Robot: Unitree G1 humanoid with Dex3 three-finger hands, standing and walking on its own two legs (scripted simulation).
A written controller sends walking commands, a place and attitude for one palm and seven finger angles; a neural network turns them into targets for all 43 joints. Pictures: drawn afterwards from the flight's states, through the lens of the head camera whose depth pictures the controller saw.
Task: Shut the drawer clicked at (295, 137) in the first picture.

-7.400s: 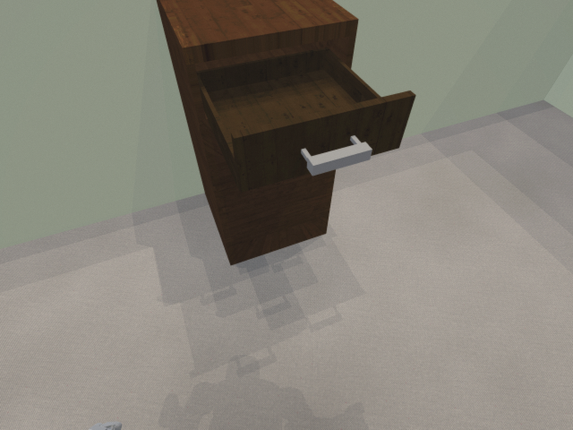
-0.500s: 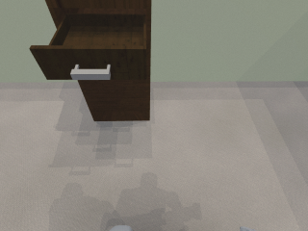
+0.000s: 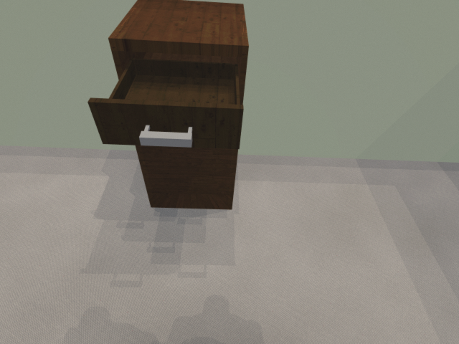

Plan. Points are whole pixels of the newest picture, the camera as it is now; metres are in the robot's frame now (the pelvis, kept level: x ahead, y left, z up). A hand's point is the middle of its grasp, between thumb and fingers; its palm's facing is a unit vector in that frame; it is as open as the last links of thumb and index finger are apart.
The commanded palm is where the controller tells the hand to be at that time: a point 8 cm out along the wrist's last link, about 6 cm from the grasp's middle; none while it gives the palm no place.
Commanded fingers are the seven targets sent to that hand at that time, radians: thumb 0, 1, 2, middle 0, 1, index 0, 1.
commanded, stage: take the last steps up to it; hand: left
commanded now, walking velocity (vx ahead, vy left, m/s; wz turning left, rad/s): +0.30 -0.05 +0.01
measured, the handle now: (167, 134) +0.62 +0.19 +0.00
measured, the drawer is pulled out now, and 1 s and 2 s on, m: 0.30 0.30 0.30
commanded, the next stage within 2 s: come to a stop and stand still in 0.98 s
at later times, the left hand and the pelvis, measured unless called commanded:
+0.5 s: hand out of the picture +0.07 +0.08 -0.16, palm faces +0.11 -0.97 -0.22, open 7.2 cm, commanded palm none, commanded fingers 0.00 0.90 0.90 -0.20 -0.30 -0.20 -0.30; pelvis +0.11 -0.09 +0.00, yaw +2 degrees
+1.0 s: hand (168, 311) +0.24 +0.14 -0.19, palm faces +0.14 -0.98 -0.17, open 7.4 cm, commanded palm none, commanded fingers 0.00 0.90 0.90 -0.20 -0.30 -0.20 -0.30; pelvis +0.28 -0.03 -0.01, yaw +2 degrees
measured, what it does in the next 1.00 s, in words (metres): walks ahead: right foot, then left foot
